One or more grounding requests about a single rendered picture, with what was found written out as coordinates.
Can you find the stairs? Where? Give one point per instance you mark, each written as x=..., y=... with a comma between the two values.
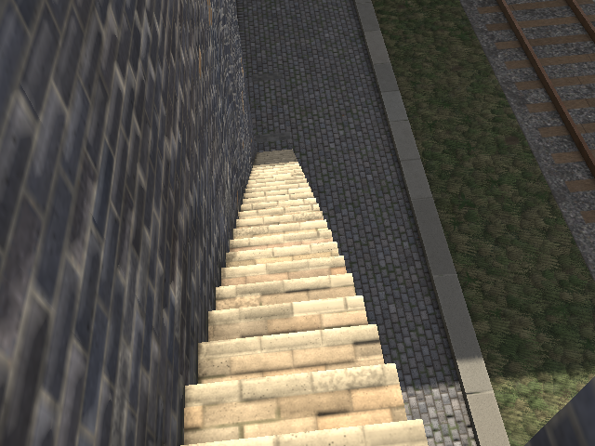
x=291, y=359

